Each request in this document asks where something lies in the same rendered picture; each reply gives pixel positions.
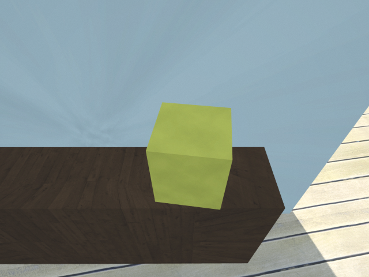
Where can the pedestal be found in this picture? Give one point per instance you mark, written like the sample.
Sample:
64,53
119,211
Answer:
95,205

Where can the carton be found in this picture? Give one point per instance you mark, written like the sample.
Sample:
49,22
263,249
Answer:
190,154

